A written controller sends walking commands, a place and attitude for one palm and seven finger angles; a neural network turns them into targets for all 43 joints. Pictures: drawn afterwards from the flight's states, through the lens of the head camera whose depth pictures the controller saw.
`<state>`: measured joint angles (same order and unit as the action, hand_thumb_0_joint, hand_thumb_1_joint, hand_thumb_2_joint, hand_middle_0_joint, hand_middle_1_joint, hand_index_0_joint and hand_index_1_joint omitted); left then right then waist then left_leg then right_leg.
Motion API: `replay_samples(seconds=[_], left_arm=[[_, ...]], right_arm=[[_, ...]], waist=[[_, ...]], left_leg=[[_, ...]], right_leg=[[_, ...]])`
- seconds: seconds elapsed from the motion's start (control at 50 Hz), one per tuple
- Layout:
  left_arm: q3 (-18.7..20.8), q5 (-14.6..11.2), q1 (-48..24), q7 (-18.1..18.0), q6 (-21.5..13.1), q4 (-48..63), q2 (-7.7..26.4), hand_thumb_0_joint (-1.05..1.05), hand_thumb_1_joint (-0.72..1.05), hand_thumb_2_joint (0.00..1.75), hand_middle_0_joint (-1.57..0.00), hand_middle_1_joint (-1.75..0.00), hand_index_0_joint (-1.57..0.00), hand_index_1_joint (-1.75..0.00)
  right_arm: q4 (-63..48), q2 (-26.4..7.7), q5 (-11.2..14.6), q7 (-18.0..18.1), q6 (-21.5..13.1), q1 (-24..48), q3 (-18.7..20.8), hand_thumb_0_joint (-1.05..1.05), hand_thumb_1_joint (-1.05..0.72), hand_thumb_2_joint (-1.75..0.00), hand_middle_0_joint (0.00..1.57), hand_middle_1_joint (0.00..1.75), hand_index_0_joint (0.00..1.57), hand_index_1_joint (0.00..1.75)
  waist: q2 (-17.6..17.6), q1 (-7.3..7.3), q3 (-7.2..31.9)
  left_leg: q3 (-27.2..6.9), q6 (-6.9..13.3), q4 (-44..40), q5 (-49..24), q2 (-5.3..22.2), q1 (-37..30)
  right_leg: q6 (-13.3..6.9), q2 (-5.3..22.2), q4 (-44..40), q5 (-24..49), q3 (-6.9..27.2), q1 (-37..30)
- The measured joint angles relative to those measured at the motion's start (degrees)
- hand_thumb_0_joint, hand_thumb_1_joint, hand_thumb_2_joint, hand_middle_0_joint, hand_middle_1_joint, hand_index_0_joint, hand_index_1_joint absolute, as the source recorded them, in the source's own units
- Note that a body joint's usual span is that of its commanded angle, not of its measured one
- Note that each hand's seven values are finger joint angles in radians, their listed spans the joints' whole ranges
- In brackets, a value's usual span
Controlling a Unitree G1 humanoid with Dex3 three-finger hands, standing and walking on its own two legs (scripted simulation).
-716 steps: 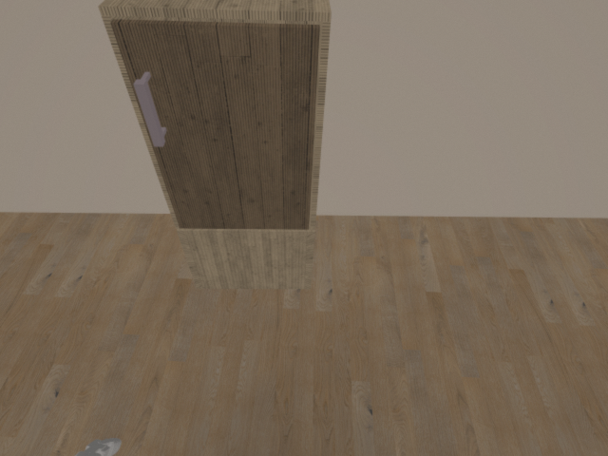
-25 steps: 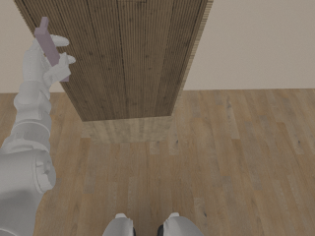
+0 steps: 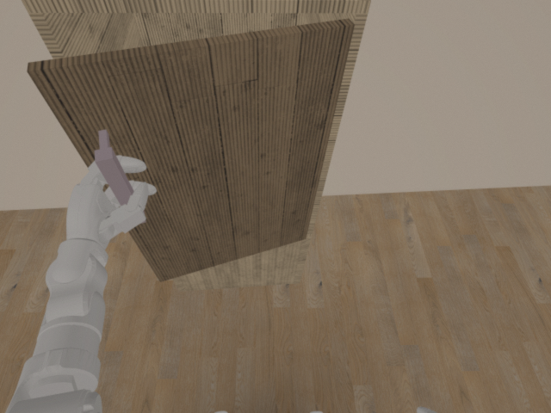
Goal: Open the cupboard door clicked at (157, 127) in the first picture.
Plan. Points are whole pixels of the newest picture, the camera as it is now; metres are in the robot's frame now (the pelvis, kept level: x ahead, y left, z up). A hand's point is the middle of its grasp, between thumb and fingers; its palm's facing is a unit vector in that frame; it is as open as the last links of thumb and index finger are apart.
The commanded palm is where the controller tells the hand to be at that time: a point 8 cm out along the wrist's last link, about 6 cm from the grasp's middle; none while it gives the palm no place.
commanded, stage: pull the door open along its arc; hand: left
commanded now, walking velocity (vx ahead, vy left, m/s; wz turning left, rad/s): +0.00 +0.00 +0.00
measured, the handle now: (122, 180) +0.44 +0.22 +0.07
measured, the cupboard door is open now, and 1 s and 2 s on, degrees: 15 48 48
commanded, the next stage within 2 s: open thumb and fingers to let go in 0.48 s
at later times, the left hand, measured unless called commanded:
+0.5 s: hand (226, 302) +0.25 +0.06 +0.07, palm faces +0.40 -0.92 -0.03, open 5.8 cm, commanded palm +0.19 +0.09 +0.07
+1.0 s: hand (236, 309) +0.25 +0.05 +0.07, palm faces +0.47 -0.88 -0.02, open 10.6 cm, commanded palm +0.20 +0.10 +0.07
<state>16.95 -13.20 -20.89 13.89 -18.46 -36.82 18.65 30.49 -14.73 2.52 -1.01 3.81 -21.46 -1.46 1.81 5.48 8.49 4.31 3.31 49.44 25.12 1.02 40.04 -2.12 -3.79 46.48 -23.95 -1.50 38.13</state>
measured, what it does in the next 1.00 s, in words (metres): shifts its weight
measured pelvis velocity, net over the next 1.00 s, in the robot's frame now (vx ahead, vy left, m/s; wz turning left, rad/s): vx -0.02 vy -0.08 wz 0.09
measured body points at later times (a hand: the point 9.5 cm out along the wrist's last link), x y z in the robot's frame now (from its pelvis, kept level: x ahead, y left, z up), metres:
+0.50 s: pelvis -0.01 -0.04 +0.00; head +0.00 -0.05 +0.45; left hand +0.23 +0.11 +0.08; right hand +0.19 -0.22 -0.08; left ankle -0.02 +0.08 -0.70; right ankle -0.02 -0.10 -0.70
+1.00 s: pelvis -0.02 -0.08 +0.00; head +0.00 -0.11 +0.45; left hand +0.21 +0.09 +0.08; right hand +0.17 -0.28 -0.10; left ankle -0.01 +0.08 -0.70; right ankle -0.02 -0.10 -0.70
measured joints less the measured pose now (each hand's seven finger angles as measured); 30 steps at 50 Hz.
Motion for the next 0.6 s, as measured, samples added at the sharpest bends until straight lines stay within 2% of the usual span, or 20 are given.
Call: replay_samples(seconds=[0.04,0.1,0.16,0.24,0.34,0.4,0.46,0.54,0.6], left_arm=[[-1.97,-0.82,4.27,-3.57,1.18,5.91,-3.35,0.02,0.72,0.73,-0.37,-1.35,-0.38,-1.35],[-5.40,-0.33,9.53,-12.15,2.17,13.96,-9.59,0.03,0.70,0.73,-0.36,-1.35,-0.38,-1.35],[-9.91,3.08,14.31,-20.70,3.24,21.02,-14.48,0.03,0.70,0.73,-0.35,-1.35,-0.39,-1.35],[-16.82,8.78,19.74,-30.84,5.42,27.84,-19.10,0.02,0.71,0.74,-0.35,-1.35,-0.39,-1.35],[-24.01,14.31,24.87,-41.26,9.12,32.77,-23.86,0.01,0.70,0.75,-0.35,-1.35,-0.39,-1.35],[-27.22,16.91,27.93,-44.42,11.40,34.97,-24.79,0.01,0.71,0.75,-0.35,-1.35,-0.39,-1.35],[-29.68,18.10,31.24,-44.99,12.70,37.14,-23.67,0.00,0.70,0.74,-0.36,-1.35,-0.39,-1.35],[-32.12,17.51,35.26,-44.07,13.33,39.76,-22.36,0.01,0.70,0.73,-0.35,-1.33,-0.39,-1.35],[-32.98,16.99,35.63,-44.95,12.80,39.73,-21.94,0.01,0.70,0.74,-0.35,-1.33,-0.38,-1.35]], right_arm=[[-0.40,0.29,-0.16,-0.28,-0.97,1.06,0.51,0.00,-0.90,-0.90,0.20,0.30,0.20,0.30],[-0.51,0.67,-0.71,-1.05,-2.35,3.40,0.89,0.00,-0.90,-0.90,0.20,0.30,0.20,0.30],[-0.85,1.28,-1.80,-1.84,-2.93,5.95,0.95,0.00,-0.91,-0.90,0.20,0.30,0.20,0.30],[-1.41,2.40,-3.29,-2.43,-2.59,8.83,0.69,0.00,-0.91,-0.90,0.20,0.30,0.20,0.30],[-1.59,4.01,-4.61,-1.97,-1.28,10.89,-0.25,0.00,-0.90,-0.90,0.20,0.30,0.20,0.30],[-1.66,5.08,-5.09,-1.35,-0.44,11.15,-0.84,0.00,-0.90,-0.90,0.20,0.30,0.20,0.30],[-1.80,5.87,-5.26,-0.84,0.05,10.86,-1.29,0.00,-0.90,-0.90,0.20,0.30,0.20,0.30],[-1.71,5.72,-5.08,-0.54,-0.10,10.28,-1.55,0.01,-0.90,-0.90,0.20,0.30,0.20,0.30],[-0.98,4.87,-5.31,-0.01,-0.82,10.19,-1.36,0.01,-0.90,-0.90,0.20,0.30,0.20,0.30]], waist=[[0.04,-1.19,0.16],[0.08,-2.57,-0.06],[-0.02,-3.67,-0.38],[0.00,-4.84,-0.91],[0.00,-5.57,-1.18],[-0.16,-5.49,-1.03],[-0.26,-5.03,-0.98],[0.20,-4.12,-1.38],[0.58,-3.79,-1.83]], left_leg=[[0.15,-0.02,-0.53,-0.07,-0.13,-1.11],[-0.10,-0.07,-0.86,-0.25,-0.63,-2.25],[-0.47,-0.14,-0.66,-0.39,-1.14,-2.89],[-1.14,-0.45,-0.27,-0.57,-1.66,-3.79],[-2.24,-1.08,0.04,-0.73,-2.02,-5.24],[-2.78,-1.64,-0.23,-0.87,-1.94,-6.48],[-3.22,-2.30,-0.79,-1.03,-1.67,-7.99],[-3.99,-3.15,-1.44,-1.17,-1.24,-9.92],[-4.78,-3.74,-1.38,-1.35,-1.14,-10.15]], right_leg=[[0.08,0.11,-0.34,-0.01,0.18,-1.00],[0.17,0.59,-0.29,-0.21,-0.08,-2.15],[0.09,1.10,0.44,-0.62,-0.49,-2.76],[-0.23,1.63,1.46,-1.15,-1.22,-3.69],[-0.95,1.97,2.26,-1.74,-2.35,-5.31],[-1.55,1.85,2.18,-1.90,-2.87,-6.58],[-2.24,1.53,1.77,-1.93,-3.27,-8.07],[-3.07,1.03,0.98,-1.92,-3.96,-10.18],[-3.65,0.89,1.02,-2.04,-4.74,-10.63]])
